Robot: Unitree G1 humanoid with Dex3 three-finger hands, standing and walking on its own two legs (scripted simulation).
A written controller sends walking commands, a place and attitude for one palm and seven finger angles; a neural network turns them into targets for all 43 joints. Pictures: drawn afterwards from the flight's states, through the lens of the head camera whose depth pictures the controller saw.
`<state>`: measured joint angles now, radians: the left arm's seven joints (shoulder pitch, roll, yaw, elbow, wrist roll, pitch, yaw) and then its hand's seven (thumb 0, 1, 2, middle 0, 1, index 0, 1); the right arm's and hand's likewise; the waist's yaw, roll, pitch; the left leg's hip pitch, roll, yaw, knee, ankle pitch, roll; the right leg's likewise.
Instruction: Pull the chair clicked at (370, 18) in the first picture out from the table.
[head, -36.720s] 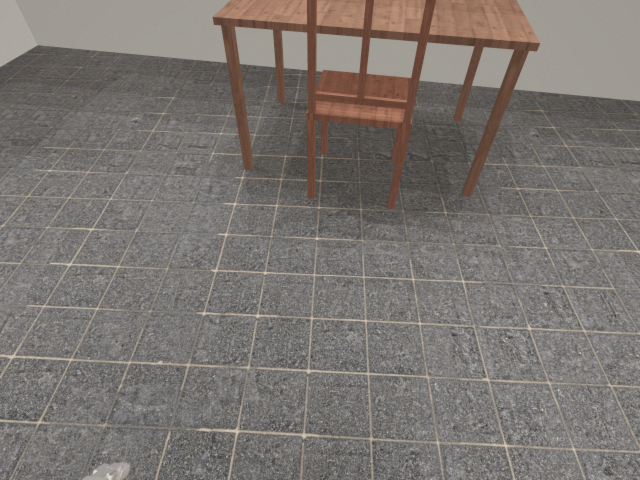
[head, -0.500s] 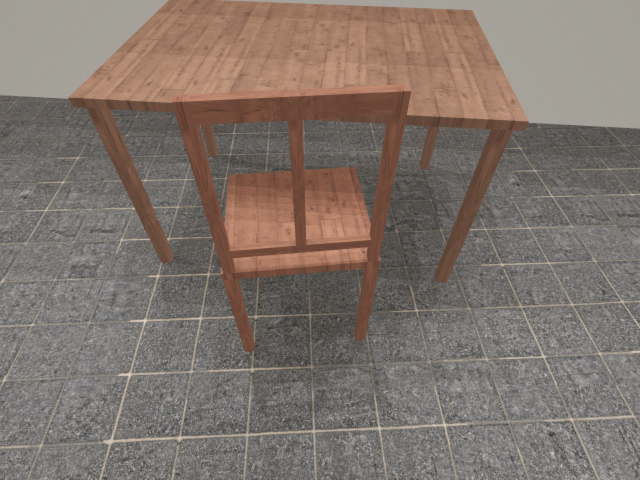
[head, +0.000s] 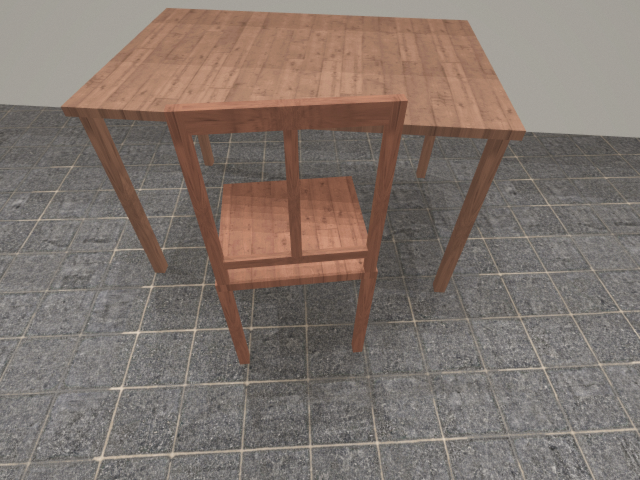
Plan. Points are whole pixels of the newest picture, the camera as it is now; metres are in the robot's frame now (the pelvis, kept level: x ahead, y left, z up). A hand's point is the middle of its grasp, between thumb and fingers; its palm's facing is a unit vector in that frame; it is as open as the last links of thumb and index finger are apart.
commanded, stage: take the last steps up to it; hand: left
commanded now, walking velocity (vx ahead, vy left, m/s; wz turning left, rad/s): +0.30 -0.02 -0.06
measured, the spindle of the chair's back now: (293, 200) +0.65 +0.09 -0.06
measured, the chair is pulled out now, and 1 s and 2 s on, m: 0.16 0.16 0.16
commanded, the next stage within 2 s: come to a stop and stand still in 0.56 s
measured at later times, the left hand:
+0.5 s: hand (204, 437) +0.22 +0.19 -0.17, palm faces +0.02 -0.97 -0.24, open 7.3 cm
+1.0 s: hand (236, 368) +0.33 +0.16 -0.17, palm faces -0.02 -0.97 -0.25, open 7.3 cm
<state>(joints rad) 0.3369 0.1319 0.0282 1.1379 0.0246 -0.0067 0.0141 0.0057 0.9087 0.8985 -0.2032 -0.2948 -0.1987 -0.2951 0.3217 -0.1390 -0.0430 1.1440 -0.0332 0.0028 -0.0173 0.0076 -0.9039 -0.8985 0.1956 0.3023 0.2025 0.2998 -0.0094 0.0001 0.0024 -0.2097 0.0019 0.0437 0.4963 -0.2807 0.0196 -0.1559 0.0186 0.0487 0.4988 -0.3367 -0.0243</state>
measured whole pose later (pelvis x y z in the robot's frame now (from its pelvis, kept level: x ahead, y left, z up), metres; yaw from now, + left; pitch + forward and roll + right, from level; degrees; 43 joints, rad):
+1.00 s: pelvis +0.24 -0.02 +0.00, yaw -2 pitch +1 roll +1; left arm 0.14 0.18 0.05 1.00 0.03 -0.01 0.04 0.01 0.92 0.90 -0.21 -0.30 -0.20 -0.30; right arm 0.21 -0.15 -0.06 1.04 -0.01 0.03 -0.03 0.01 -0.91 -0.90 0.20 0.30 0.20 0.30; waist -0.02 -0.02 0.10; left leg -0.23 -0.01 0.03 0.66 -0.47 -0.03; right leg -0.29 -0.05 -0.02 0.57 -0.29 0.00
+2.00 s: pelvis +0.20 -0.02 +0.00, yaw -2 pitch -1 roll -1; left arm 0.31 0.13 -0.01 1.09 0.02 -0.01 0.04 0.01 0.91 0.90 -0.21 -0.30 -0.20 -0.30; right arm 0.35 -0.15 -0.01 1.08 -0.02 0.00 -0.01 0.01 -0.91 -0.90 0.19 0.30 0.20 0.30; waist -0.04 0.03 0.01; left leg -0.28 0.03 0.03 0.57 -0.27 -0.01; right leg -0.23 0.01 0.00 0.55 -0.30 0.00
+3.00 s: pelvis +0.22 -0.02 +0.00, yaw +0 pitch -1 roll +1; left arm 0.30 0.19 -0.01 1.08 0.03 0.00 0.03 0.01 0.91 0.90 -0.20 -0.29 -0.20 -0.29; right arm 0.26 -0.14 0.00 1.13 -0.01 0.00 -0.01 0.01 -0.90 -0.90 0.20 0.30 0.20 0.30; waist -0.01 -0.03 0.04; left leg -0.19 -0.02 0.02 0.45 -0.24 0.01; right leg -0.16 -0.04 -0.01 0.48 -0.31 0.02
